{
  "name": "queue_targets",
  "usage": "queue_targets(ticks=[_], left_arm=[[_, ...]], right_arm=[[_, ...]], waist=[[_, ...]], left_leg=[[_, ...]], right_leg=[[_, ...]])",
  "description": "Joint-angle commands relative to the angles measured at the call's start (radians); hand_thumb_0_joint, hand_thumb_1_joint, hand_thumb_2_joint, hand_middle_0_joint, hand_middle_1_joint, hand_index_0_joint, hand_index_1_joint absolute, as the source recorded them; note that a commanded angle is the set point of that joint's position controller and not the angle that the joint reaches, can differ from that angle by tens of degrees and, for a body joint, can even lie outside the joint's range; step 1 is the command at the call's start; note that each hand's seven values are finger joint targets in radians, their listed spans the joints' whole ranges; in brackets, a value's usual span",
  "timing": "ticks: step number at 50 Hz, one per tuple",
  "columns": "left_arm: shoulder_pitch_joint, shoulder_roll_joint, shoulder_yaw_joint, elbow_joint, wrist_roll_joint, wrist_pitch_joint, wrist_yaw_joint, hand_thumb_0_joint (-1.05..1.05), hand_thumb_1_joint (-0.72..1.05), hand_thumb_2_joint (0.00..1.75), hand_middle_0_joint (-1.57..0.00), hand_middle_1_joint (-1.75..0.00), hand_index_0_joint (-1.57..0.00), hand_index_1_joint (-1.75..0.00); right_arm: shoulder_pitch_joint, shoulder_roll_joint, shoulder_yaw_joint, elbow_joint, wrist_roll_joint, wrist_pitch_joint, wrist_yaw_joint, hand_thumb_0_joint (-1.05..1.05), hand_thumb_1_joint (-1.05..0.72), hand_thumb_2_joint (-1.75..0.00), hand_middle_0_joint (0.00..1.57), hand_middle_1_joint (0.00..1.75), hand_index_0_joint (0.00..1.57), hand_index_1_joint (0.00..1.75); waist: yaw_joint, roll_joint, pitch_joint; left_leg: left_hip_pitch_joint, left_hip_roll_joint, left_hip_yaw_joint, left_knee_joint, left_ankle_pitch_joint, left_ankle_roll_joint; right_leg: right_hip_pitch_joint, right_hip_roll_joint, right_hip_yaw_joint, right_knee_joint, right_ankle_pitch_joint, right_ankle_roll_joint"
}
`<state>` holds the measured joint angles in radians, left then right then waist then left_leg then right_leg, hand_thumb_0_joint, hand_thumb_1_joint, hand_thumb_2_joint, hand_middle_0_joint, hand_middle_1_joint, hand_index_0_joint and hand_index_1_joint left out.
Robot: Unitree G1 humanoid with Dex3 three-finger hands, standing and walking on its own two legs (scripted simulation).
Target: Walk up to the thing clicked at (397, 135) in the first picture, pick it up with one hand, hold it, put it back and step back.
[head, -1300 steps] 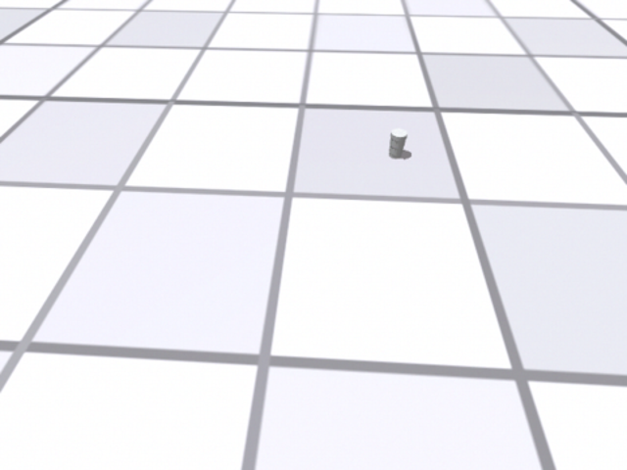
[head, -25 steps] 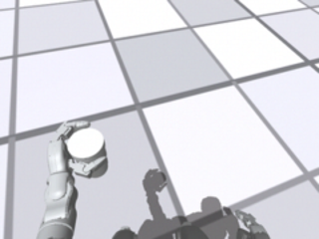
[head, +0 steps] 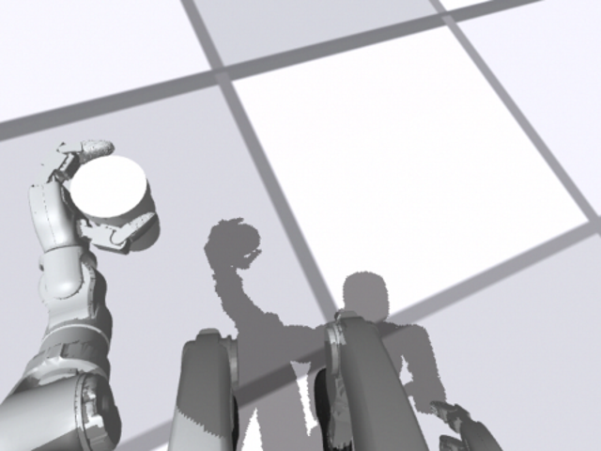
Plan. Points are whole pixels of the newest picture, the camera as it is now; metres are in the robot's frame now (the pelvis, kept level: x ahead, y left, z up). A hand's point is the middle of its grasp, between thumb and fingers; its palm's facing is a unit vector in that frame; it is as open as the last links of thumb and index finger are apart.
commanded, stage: crouch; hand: left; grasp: from the side
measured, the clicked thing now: (125, 211) +0.46 +0.21 -0.07
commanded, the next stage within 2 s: lower in 1.02 s
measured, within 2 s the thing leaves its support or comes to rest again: neither
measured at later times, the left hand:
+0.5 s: hand (137, 214) +0.51 +0.23 -0.20, palm faces +0.23 -0.97 -0.02, open 11.4 cm
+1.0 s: hand (149, 225) +0.52 +0.23 -0.28, palm faces +0.20 -0.98 -0.02, open 11.4 cm
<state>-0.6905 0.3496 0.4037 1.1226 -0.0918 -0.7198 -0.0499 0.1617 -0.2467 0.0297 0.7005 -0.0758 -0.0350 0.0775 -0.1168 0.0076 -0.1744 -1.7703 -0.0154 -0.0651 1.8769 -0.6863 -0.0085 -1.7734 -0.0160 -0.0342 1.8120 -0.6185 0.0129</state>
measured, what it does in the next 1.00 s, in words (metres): lowers itself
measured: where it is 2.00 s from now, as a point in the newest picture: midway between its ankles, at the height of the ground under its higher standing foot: (279, 449)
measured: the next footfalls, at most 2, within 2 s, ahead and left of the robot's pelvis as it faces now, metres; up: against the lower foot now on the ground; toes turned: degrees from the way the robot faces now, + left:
none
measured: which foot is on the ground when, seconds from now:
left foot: down 0.00-1.00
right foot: down 0.00-1.00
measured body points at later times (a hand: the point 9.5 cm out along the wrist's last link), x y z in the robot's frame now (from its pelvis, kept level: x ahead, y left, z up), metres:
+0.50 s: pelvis -0.03 +0.01 -0.14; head +0.21 +0.07 +0.23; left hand +0.49 +0.28 -0.20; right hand +0.00 -0.27 -0.24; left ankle +0.06 +0.12 -0.47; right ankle +0.09 -0.13 -0.47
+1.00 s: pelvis -0.03 +0.01 -0.18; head +0.23 +0.10 +0.17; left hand +0.50 +0.29 -0.28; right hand +0.00 -0.27 -0.25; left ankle +0.06 +0.12 -0.47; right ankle +0.08 -0.13 -0.47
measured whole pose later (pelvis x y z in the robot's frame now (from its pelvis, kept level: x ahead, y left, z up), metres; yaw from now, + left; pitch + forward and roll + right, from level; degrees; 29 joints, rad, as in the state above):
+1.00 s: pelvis -0.03 +0.01 -0.18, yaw -8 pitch +26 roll -13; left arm -0.94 0.81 0.58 1.37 0.02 -0.75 -0.09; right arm 0.07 -0.35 0.30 0.63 -0.22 0.06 0.12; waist -0.31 -0.11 0.14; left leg -2.26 -0.03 -0.20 2.50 -0.70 0.00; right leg -2.19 0.01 -0.14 2.30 -0.58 0.05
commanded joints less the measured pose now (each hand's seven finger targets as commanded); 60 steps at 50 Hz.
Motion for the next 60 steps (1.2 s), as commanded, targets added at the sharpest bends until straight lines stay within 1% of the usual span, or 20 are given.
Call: queue_targets(ticks=[1, 7, 9, 12, 18, 20, 22, 23, 26, 29, 31, 32, 37, 38, 40, 43, 48, 53, 56, 60], left_arm=[[-0.502, 0.311, 0.079, -0.205, 0.003, -0.135, 0.021, 0.00, 0.00, 1.21, -1.15, -1.32, -1.15, -1.33], [-0.620, 0.458, 0.127, -0.102, 0.068, -0.154, 0.034, 0.00, 0.02, 1.22, -1.15, -1.32, -1.15, -1.34], [-0.660, 0.485, 0.126, -0.089, 0.080, -0.147, 0.023, 0.00, -0.02, 1.22, -1.16, -1.33, -1.16, -1.35], [-0.688, 0.533, 0.136, -0.069, 0.081, -0.131, 0.005, 0.00, -0.03, 1.18, -1.14, -1.30, -1.15, -1.32], [-0.674, 0.538, 0.134, 0.013, 0.079, -0.093, -0.019, 0.00, -0.04, 1.13, -1.13, -1.28, -1.14, -1.28], [-0.657, 0.557, 0.149, 0.030, 0.075, -0.091, -0.024, 0.00, -0.02, 1.12, -1.12, -1.27, -1.13, -1.27], [-0.635, 0.611, 0.183, 0.013, 0.075, -0.092, -0.027, 0.00, -0.02, 1.11, -1.13, -1.27, -1.14, -1.27], [-0.655, 0.611, 0.182, 0.001, 0.073, -0.096, -0.029, 0.00, 0.00, 1.11, -1.12, -1.27, -1.14, -1.27], [-0.636, 0.661, 0.222, -0.004, 0.081, -0.103, -0.019, 0.00, 0.05, 1.14, -1.12, -1.27, -1.14, -1.27], [-0.649, 0.661, 0.229, -0.029, 0.088, -0.115, -0.015, 0.00, 0.11, 1.14, -1.12, -1.27, -1.14, -1.27], [-0.649, 0.704, 0.238, -0.051, 0.100, -0.121, -0.015, 0.00, 0.10, 1.14, -1.13, -1.27, -1.14, -1.27], [-0.660, 0.689, 0.215, -0.045, 0.107, -0.123, -0.019, 0.00, 0.14, 1.13, -1.13, -1.26, -1.14, -1.26], [-0.639, 0.665, 0.184, -0.036, 0.102, -0.122, -0.036, 0.00, 0.13, 1.14, -1.17, -1.29, -1.18, -1.29], [-0.630, 0.660, 0.180, -0.020, 0.097, -0.121, -0.037, 0.00, 0.14, 1.16, -1.16, -1.30, -1.18, -1.30], [-0.596, 0.655, 0.182, 0.003, 0.086, -0.118, -0.044, 0.00, 0.14, 1.15, -1.16, -1.30, -1.18, -1.29], [-0.597, 0.668, 0.171, 0.014, 0.085, -0.117, -0.049, 0.00, 0.15, 1.17, -1.18, -1.32, -1.19, -1.32], [-0.591, 0.745, 0.209, 0.022, 0.084, -0.135, -0.037, 0.00, 0.17, 1.19, -1.19, -1.34, -1.21, -1.33], [-0.618, 0.806, 0.218, 0.021, 0.097, -0.157, -0.027, 0.00, 0.14, 1.19, -1.22, -1.35, -1.24, -1.35], [-0.602, 0.802, 0.213, 0.028, 0.101, -0.164, -0.021, 0.00, 0.13, 1.17, -1.21, -1.34, -1.23, -1.33], [-0.568, 0.774, 0.189, 0.117, 0.103, -0.164, -0.008, 0.00, 0.07, 1.17, -1.20, -1.36, -1.22, -1.35]], right_arm=[[0.149, -0.208, -0.058, -0.037, -0.017, -0.012, -0.007, 0.00, -0.92, -0.91, 0.20, 0.30, 0.20, 0.30], [0.144, -0.224, -0.024, -0.023, -0.042, 0.001, 0.000, 0.00, -0.91, -0.91, 0.20, 0.30, 0.20, 0.30], [0.147, -0.235, -0.017, -0.022, -0.047, 0.006, 0.000, 0.00, -0.92, -0.91, 0.20, 0.30, 0.20, 0.30], [0.148, -0.257, 0.003, -0.023, -0.054, 0.014, -0.001, 0.00, -0.92, -0.91, 0.20, 0.30, 0.20, 0.30], [0.156, -0.293, 0.037, -0.024, -0.068, 0.030, 0.002, 0.00, -0.92, -0.91, 0.20, 0.30, 0.20, 0.30], [0.160, -0.307, 0.051, -0.025, -0.073, 0.034, 0.005, 0.00, -0.91, -0.91, 0.20, 0.30, 0.20, 0.30], [0.153, -0.316, 0.061, -0.027, -0.076, 0.044, 0.005, 0.00, -0.91, -0.91, 0.20, 0.30, 0.20, 0.30], [0.161, -0.323, 0.068, -0.028, -0.082, 0.047, 0.007, 0.00, -0.91, -0.91, 0.20, 0.30, 0.20, 0.30], [0.156, -0.340, 0.081, -0.029, -0.092, 0.059, 0.011, 0.00, -0.90, -0.91, 0.20, 0.30, 0.20, 0.30], [0.164, -0.356, 0.095, -0.031, -0.108, 0.069, 0.017, 0.00, -0.91, -0.91, 0.20, 0.30, 0.20, 0.30], [0.161, -0.357, 0.103, -0.030, -0.116, 0.075, 0.017, 0.00, -0.90, -0.91, 0.20, 0.30, 0.20, 0.30], [0.160, -0.360, 0.105, -0.028, -0.119, 0.080, 0.018, 0.00, -0.91, -0.91, 0.20, 0.30, 0.20, 0.30], [0.137, -0.383, 0.123, -0.030, -0.133, 0.086, 0.021, 0.00, -0.91, -0.91, 0.20, 0.30, 0.20, 0.30], [0.147, -0.385, 0.132, -0.028, -0.135, 0.089, 0.023, 0.00, -0.91, -0.91, 0.20, 0.30, 0.20, 0.30], [0.138, -0.390, 0.143, -0.035, -0.139, 0.093, 0.023, 0.00, -0.91, -0.91, 0.20, 0.30, 0.20, 0.30], [0.125, -0.397, 0.159, -0.046, -0.143, 0.101, 0.024, 0.00, -0.90, -0.91, 0.20, 0.30, 0.20, 0.30], [0.093, -0.417, 0.186, -0.068, -0.151, 0.110, 0.027, 0.00, -0.90, -0.90, 0.20, 0.30, 0.20, 0.30], [0.065, -0.430, 0.207, -0.080, -0.164, 0.117, 0.024, 0.00, -0.91, -0.90, 0.20, 0.30, 0.20, 0.30], [0.048, -0.439, 0.220, -0.087, -0.173, 0.119, 0.026, 0.00, -0.91, -0.91, 0.20, 0.30, 0.20, 0.30], [0.046, -0.451, 0.243, -0.097, -0.182, 0.124, 0.028, 0.00, -0.91, -0.91, 0.20, 0.30, 0.20, 0.30]], waist=[[-0.038, 0.102, -0.631], [-0.062, 0.202, -0.619], [-0.075, 0.237, -0.655], [-0.097, 0.274, -0.651], [-0.146, 0.265, -0.554], [-0.152, 0.258, -0.523], [-0.132, 0.265, -0.523], [-0.149, 0.281, -0.524], [-0.143, 0.305, -0.522], [-0.168, 0.349, -0.533], [-0.160, 0.360, -0.554], [-0.181, 0.380, -0.530], [-0.201, 0.397, -0.467], [-0.217, 0.388, -0.473], [-0.217, 0.360, -0.458], [-0.232, 0.345, -0.431], [-0.228, 0.338, -0.395], [-0.247, 0.381, -0.371], [-0.252, 0.401, -0.351], [-0.291, 0.378, -0.308]], left_leg=[[0.254, -0.005, 0.013, -0.119, 0.214, 0.024], [0.142, -0.003, 0.032, -0.036, 0.071, 0.015], [0.161, 0.001, 0.036, -0.007, 0.076, 0.013], [0.130, 0.002, 0.028, 0.028, 0.069, 0.012], [0.023, 0.006, 0.001, 0.110, 0.062, 0.016], [-0.002, 0.007, -0.008, 0.135, 0.082, 0.015], [-0.010, 0.010, -0.013, 0.153, 0.106, 0.012], [-0.010, 0.010, -0.020, 0.165, 0.113, 0.012], [-0.012, 0.016, -0.037, 0.186, 0.136, 0.004], [0.030, 0.022, -0.058, 0.201, 0.166, -0.003], [0.033, 0.023, -0.052, 0.228, 0.192, -0.001], [0.018, 0.024, -0.055, 0.228, 0.184, -0.002], [0.027, 0.032, -0.073, 0.254, 0.174, -0.006], [0.020, 0.031, -0.072, 0.269, 0.200, -0.006], [0.008, 0.031, -0.073, 0.286, 0.230, -0.004], [-0.017, 0.032, -0.083, 0.297, 0.224, -0.002], [-0.049, 0.035, -0.095, 0.306, 0.163, 0.001], [-0.050, 0.040, -0.102, 0.316, 0.146, -0.001], [-0.024, 0.046, -0.111, 0.318, 0.167, -0.006], [-0.032, 0.049, -0.130, 0.327, 0.178, -0.007]], right_leg=[[0.270, 0.024, -0.011, -0.096, 0.186, -0.048], [0.172, 0.024, -0.020, 0.004, 0.069, -0.044], [0.143, 0.028, -0.027, 0.033, 0.076, -0.043], [0.112, 0.029, -0.048, 0.082, 0.074, -0.042], [0.031, 0.032, -0.084, 0.159, 0.077, -0.037], [0.024, 0.033, -0.096, 0.185, 0.095, -0.036], [0.016, 0.036, -0.100, 0.212, 0.108, -0.037], [0.017, 0.036, -0.105, 0.221, 0.122, -0.035], [-0.001, 0.039, -0.115, 0.264, 0.139, -0.038], [-0.011, 0.037, -0.131, 0.289, 0.171, -0.039], [-0.001, 0.043, -0.128, 0.294, 0.190, -0.038], [-0.015, 0.042, -0.131, 0.304, 0.184, -0.039], [-0.065, 0.044, -0.148, 0.319, 0.186, -0.040], [-0.030, 0.046, -0.152, 0.320, 0.210, -0.037], [-0.022, 0.046, -0.158, 0.324, 0.228, -0.034], [-0.015, 0.048, -0.168, 0.328, 0.228, -0.031], [-0.009, 0.052, -0.178, 0.334, 0.187, -0.028], [-0.015, 0.056, -0.185, 0.348, 0.180, -0.030], [-0.031, 0.055, -0.190, 0.356, 0.196, -0.031], [-0.026, 0.058, -0.207, 0.360, 0.210, -0.027]])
